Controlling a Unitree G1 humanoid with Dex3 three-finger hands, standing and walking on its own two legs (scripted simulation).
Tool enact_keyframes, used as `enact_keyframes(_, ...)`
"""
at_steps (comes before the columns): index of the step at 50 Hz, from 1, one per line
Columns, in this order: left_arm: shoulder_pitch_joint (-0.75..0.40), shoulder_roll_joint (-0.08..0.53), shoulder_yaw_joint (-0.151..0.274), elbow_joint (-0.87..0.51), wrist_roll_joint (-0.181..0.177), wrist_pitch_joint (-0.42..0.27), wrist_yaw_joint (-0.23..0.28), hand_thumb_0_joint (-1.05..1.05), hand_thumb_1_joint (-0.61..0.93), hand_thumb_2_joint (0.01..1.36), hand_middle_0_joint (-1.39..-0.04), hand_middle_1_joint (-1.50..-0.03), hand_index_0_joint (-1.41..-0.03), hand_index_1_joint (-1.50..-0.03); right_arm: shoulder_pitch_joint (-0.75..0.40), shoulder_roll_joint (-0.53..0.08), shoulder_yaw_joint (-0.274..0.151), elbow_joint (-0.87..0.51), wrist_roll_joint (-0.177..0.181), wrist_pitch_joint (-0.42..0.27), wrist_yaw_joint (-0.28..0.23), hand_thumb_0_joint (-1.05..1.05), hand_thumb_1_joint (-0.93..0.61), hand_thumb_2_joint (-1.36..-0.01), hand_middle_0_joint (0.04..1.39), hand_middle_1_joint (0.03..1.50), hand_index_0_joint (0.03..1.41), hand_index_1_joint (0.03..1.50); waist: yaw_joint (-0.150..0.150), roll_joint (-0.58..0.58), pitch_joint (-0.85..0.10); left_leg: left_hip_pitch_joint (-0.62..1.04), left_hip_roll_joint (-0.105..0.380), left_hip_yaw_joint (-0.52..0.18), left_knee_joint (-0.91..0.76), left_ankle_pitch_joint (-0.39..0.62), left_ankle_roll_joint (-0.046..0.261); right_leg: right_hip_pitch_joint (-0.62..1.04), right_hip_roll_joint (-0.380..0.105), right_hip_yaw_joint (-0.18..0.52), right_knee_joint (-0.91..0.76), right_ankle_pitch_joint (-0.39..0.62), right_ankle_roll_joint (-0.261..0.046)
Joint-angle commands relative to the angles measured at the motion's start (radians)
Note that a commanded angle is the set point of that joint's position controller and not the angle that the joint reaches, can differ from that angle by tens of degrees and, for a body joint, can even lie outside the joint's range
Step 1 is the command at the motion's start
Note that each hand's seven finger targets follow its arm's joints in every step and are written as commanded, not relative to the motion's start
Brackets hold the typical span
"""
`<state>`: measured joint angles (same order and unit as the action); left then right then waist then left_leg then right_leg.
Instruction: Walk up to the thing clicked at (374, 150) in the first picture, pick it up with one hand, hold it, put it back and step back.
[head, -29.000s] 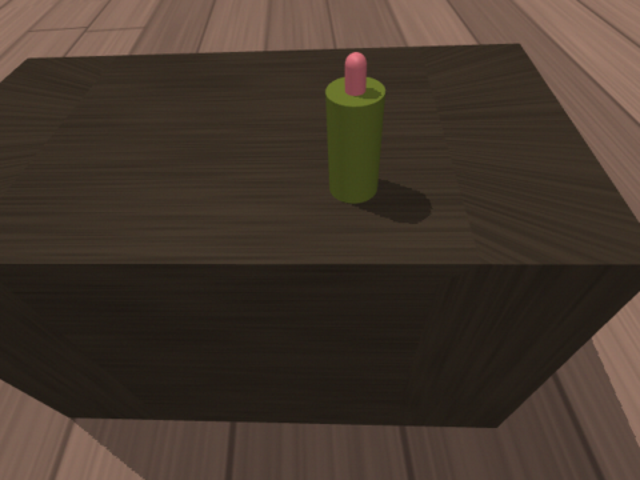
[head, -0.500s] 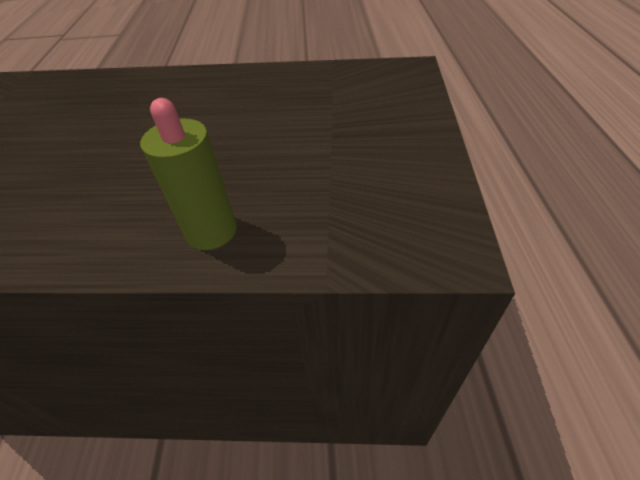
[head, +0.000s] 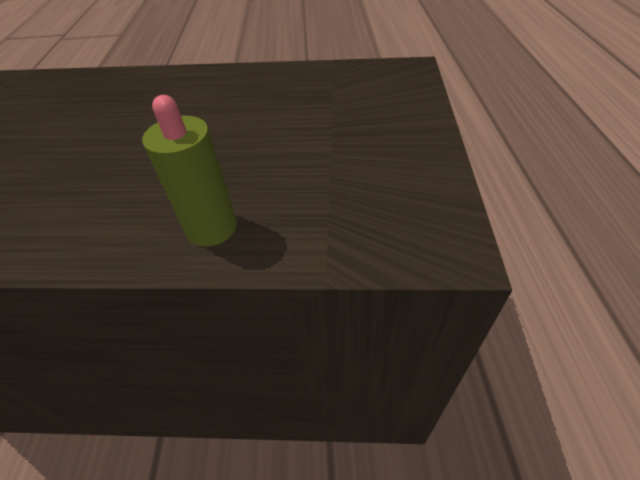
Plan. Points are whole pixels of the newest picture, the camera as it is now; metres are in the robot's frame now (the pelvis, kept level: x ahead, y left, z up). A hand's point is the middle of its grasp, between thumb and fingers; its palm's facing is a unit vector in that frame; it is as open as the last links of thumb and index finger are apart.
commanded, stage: stand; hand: left
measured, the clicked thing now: (190, 172) +0.48 +0.22 +0.13
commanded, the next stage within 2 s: step back in 0.04 s
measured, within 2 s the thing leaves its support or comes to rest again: neither
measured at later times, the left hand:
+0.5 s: hand out of the picture +0.07 +0.30 -0.18, palm faces -0.04 -0.93 -0.37, open 7.3 cm
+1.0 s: hand out of the picture -0.03 +0.29 -0.14, palm faces -0.02 -0.90 -0.43, open 7.3 cm
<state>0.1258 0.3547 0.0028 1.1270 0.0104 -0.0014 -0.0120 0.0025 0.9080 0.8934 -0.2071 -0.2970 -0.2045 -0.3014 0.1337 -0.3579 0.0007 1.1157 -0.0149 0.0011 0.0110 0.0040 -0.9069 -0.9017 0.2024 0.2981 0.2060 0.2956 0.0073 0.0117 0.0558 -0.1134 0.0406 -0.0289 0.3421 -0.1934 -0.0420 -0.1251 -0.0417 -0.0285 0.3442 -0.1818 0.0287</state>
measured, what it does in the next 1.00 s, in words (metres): walks backwards: right foot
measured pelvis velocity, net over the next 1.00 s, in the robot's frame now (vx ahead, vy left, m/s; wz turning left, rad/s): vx -0.16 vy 0.03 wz -0.02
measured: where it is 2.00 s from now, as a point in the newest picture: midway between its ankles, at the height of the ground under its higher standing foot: outside the picture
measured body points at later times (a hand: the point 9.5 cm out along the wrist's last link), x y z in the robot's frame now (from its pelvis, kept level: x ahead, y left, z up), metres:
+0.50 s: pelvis -0.07 +0.04 -0.02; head +0.02 +0.06 +0.42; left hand +0.08 +0.35 -0.16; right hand -0.01 -0.28 -0.13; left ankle -0.05 +0.14 -0.75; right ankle -0.09 -0.10 -0.67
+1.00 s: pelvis -0.16 +0.03 -0.02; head -0.09 +0.00 +0.42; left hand -0.03 +0.33 -0.11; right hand -0.07 -0.30 -0.15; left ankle -0.19 +0.17 -0.70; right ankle -0.12 -0.08 -0.75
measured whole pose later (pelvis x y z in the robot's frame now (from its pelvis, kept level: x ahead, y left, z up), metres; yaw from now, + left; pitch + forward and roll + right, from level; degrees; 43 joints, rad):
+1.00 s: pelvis -0.16 +0.03 -0.02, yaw -1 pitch -1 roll +1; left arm 0.10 0.34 0.06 0.78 0.03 0.04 0.01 0.00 0.90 0.89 -0.21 -0.30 -0.21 -0.30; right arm 0.15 -0.43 -0.04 0.88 0.00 0.04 -0.03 0.00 -0.91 -0.90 0.20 0.30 0.21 0.30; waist 0.02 0.05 0.18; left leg -0.37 -0.07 -0.11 0.94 -0.51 -0.02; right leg -0.34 0.00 0.01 0.61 -0.26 -0.03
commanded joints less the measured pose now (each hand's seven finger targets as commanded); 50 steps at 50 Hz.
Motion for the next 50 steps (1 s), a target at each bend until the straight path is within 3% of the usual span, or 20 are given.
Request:
enact_keyframes(1,-0.029,0.218,0.043,-0.06,0.001,-0.027,0.018,0.0,0.9,0.9,-0.2,-0.3,-0.2,-0.3,-0.031,-0.208,-0.044,-0.058,0.005,-0.023,-0.015,0.0,-0.9,-0.9,0.2,0.3,0.2,0.3,-0.005,-0.013,-0.063,-0.013,0.08,-0.057,-0.056,0.095,0.053,0.025,-0.095,0.077,-0.061,0.093,-0.044)
enact_keyframes(2,-0.047,0.278,0.089,-0.087,-0.015,-0.014,0.025,0.0,0.9,0.9,-0.2,-0.3,-0.2,-0.3,-0.057,-0.268,-0.069,-0.076,0.013,-0.003,-0.01,0.0,-0.9,-0.9,0.2,0.3,0.2,0.3,-0.001,-0.01,0.048,-0.103,0.058,-0.07,0.052,0.251,0.084,-0.043,-0.082,0.083,0.028,0.257,-0.054)
enact_keyframes(6,-0.038,0.268,0.101,-0.147,-0.016,-0.001,0.033,0.0,0.9,0.9,-0.2,-0.3,-0.2,-0.3,-0.005,-0.243,-0.08,-0.117,0.029,0.012,-0.012,0.0,-0.9,-0.9,0.2,0.3,0.2,0.3,-0.017,-0.053,-0.106,-0.076,0.034,-0.023,0.216,0.321,0.111,0.005,-0.127,0.102,0.094,0.365,-0.132)
enact_keyframes(8,-0.069,0.281,0.108,-0.179,-0.014,0.011,0.032,0.0,0.9,0.9,-0.2,-0.3,-0.2,-0.3,0.004,-0.237,-0.088,-0.134,0.029,0.023,-0.012,0.0,-0.9,-0.9,0.2,0.3,0.2,0.3,-0.021,-0.101,-0.131,-0.071,-0.022,0.007,0.329,0.171,0.094,-0.058,-0.193,0.164,0.065,0.332,-0.184)
enact_keyframes(11,-0.155,0.309,0.115,-0.243,0.012,0.021,0.033,0.0,0.9,0.9,-0.2,-0.3,-0.2,-0.3,0.084,-0.223,-0.099,-0.147,0.019,0.048,-0.004,0.0,-0.9,-0.9,0.2,0.3,0.2,0.3,-0.046,-0.229,-0.118,-0.08,-0.062,-0.007,0.536,-0.288,0.1,-0.205,-0.317,0.244,0.058,0.272,-0.271)
enact_keyframes(13,-0.197,0.297,0.11,-0.272,0.014,0.028,0.032,0.0,0.9,0.9,-0.2,-0.3,-0.2,-0.3,0.132,-0.228,-0.109,-0.15,0.022,0.046,0.002,0.0,-0.9,-0.9,0.2,0.3,0.2,0.3,-0.075,-0.225,-0.11,-0.045,-0.032,-0.034,0.446,-0.21,0.116,-0.268,-0.272,0.191,0.148,0.224,-0.229)
enact_keyframes(14,-0.198,0.276,0.103,-0.284,0.011,0.034,0.034,0.0,0.9,0.9,-0.2,-0.3,-0.2,-0.3,0.132,-0.244,-0.117,-0.16,0.017,0.04,0.002,0.0,-0.9,-0.9,0.2,0.3,0.2,0.3,-0.076,-0.165,-0.102,-0.069,0.002,-0.057,0.369,-0.002,0.135,-0.263,-0.191,0.138,0.26,0.173,-0.181)
enact_keyframes(15,-0.174,0.231,0.093,-0.289,0.001,0.041,0.036,0.0,0.9,0.9,-0.2,-0.3,-0.2,-0.3,0.114,-0.281,-0.121,-0.176,0.01,0.032,-0.003,0.0,-0.9,-0.9,0.2,0.3,0.2,0.3,-0.068,0.021,-0.063,-0.16,0.126,-0.214,0.124,0.261,0.157,-0.245,-0.03,0.065,0.438,0.023,-0.106)
enact_keyframes(16,-0.147,0.184,0.088,-0.29,-0.006,0.048,0.044,0.0,0.9,0.9,-0.2,-0.3,-0.2,-0.3,0.076,-0.354,-0.137,-0.191,-0.001,0.022,-0.008,0.0,-0.9,-0.9,0.2,0.3,0.2,0.3,-0.052,0.2,-0.045,-0.113,0.244,-0.428,0.003,0.431,0.204,-0.353,0.141,0.086,0.59,-0.351,-0.074)
enact_keyframes(18,-0.07,0.196,0.093,-0.283,-0.001,0.061,0.052,0.0,0.9,0.9,-0.2,-0.3,-0.2,-0.3,0.049,-0.348,-0.134,-0.218,-0.018,0.011,-0.018,0.0,-0.9,-0.9,0.2,0.3,0.2,0.3,-0.015,0.085,-0.062,-0.084,0.271,-0.384,0.074,0.599,0.252,-0.369,0.139,0.197,0.771,-0.462,-0.072)
enact_keyframes(22,0.007,0.222,0.1,-0.251,-0.012,0.058,0.055,0.0,0.9,0.9,-0.2,-0.3,-0.2,-0.3,-0.056,-0.292,-0.125,-0.276,-0.023,0.007,-0.039,0.0,-0.9,-0.9,0.2,0.3,0.2,0.3,0.033,0.159,-0.106,-0.014,0.2,-0.239,0.134,0.479,0.26,-0.402,0.134,0.232,0.858,-0.313,-0.059)
enact_keyframes(27,-0.04,0.212,0.103,-0.311,0.005,0.036,0.044,0.0,0.9,0.9,-0.2,-0.3,-0.2,-0.3,0.061,-0.263,-0.126,-0.287,-0.01,0.009,-0.05,0.0,-0.9,-0.9,0.2,0.3,0.2,0.3,-0.04,0.117,-0.143,0.186,0.229,-0.243,0.196,0.572,0.301,-0.417,0.101,0.169,0.644,-0.343,-0.007)
enact_keyframes(31,-0.004,0.199,0.111,-0.318,0.007,0.022,0.035,0.0,0.9,0.9,-0.2,-0.3,-0.2,-0.3,0.04,-0.279,-0.121,-0.303,-0.004,0.021,-0.046,0.0,-0.9,-0.9,0.2,0.3,0.2,0.3,-0.036,0.139,-0.141,0.093,0.184,-0.17,0.236,0.467,0.254,-0.246,0.076,0.074,0.328,-0.272,-0.027)
enact_keyframes(34,0.102,0.204,0.12,-0.277,0.02,0.008,0.038,0.0,0.9,0.9,-0.2,-0.3,-0.2,-0.3,-0.019,-0.252,-0.104,-0.321,0.016,0.031,-0.037,0.0,-0.9,-0.9,0.2,0.3,0.2,0.3,0.021,0.093,-0.183,-0.075,0.13,-0.107,0.344,0.298,0.176,0.004,0.031,0.093,0.058,0.08,-0.064)
enact_keyframes(35,0.085,0.283,0.14,-0.292,0.032,0.0,0.039,0.0,0.9,0.9,-0.2,-0.3,-0.2,-0.3,-0.012,-0.217,-0.091,-0.335,0.027,0.029,-0.035,0.0,-0.9,-0.9,0.2,0.3,0.2,0.3,0.008,-0.089,-0.181,-0.257,0.027,-0.071,0.441,0.111,0.113,0.08,-0.106,0.315,0.093,0.268,-0.119)
enact_keyframes(36,0.057,0.341,0.151,-0.303,0.013,0.008,0.034,0.0,0.9,0.9,-0.2,-0.3,-0.2,-0.3,-0.061,-0.195,-0.085,-0.349,0.026,0.034,-0.041,0.0,-0.9,-0.9,0.2,0.3,0.2,0.3,0.043,-0.25,-0.096,-0.379,-0.137,-0.009,0.614,-0.376,0.069,-0.013,-0.277,0.501,0.037,0.387,-0.272)
enact_keyframes(37,0.015,0.378,0.154,-0.338,0.028,0.003,0.036,0.0,0.9,0.9,-0.2,-0.3,-0.2,-0.3,-0.05,-0.223,-0.1,-0.331,0.016,0.044,-0.054,0.0,-0.9,-0.9,0.2,0.3,0.2,0.3,0.051,-0.274,-0.044,-0.329,-0.124,-0.115,0.824,-0.49,0.052,-0.17,-0.379,0.623,0.015,0.415,-0.373)
enact_keyframes(41,-0.081,0.238,0.132,-0.379,0.013,0.011,0.041,0.0,0.9,0.9,-0.2,-0.3,-0.2,-0.3,0.055,-0.215,-0.087,-0.278,0.032,0.034,-0.051,0.0,-0.9,-0.9,0.2,0.3,0.2,0.3,-0.038,-0.144,-0.047,-0.392,-0.179,-0.159,0.874,-0.322,0.043,-0.062,-0.151,0.245,0.112,0.504,-0.219)
enact_keyframes(46,0.05,0.207,0.129,-0.394,0.022,0.018,0.05,0.0,0.9,0.9,-0.2,-0.3,-0.2,-0.3,0.028,-0.208,-0.077,-0.31,0.019,0.018,-0.055,0.0,-0.9,-0.9,0.2,0.3,0.2,0.3,0.052,-0.152,-0.116,-0.441,-0.129,-0.093,0.649,-0.317,0.011,0.163,-0.161,0.243,0.169,0.523,-0.248)
enact_keyframes(50,0.048,0.243,0.132,-0.412,0.017,0.03,0.05,0.0,0.9,0.9,-0.2,-0.3,-0.2,-0.3,0.061,-0.2,-0.086,-0.319,0.003,0.007,-0.049,0.0,-0.9,-0.9,0.2,0.3,0.2,0.3,0.042,-0.242,-0.151,-0.318,-0.062,-0.032,0.36,-0.291,0.035,0.148,-0.198,0.266,0.228,0.554,-0.247)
